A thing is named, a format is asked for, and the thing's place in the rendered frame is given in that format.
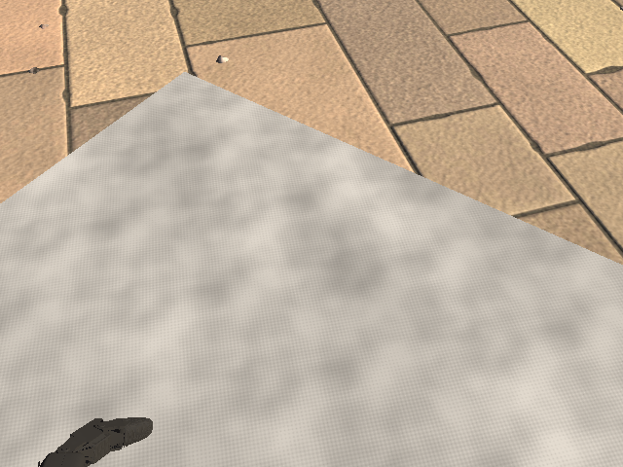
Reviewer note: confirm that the left robot hand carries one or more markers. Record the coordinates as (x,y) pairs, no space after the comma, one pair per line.
(97,438)

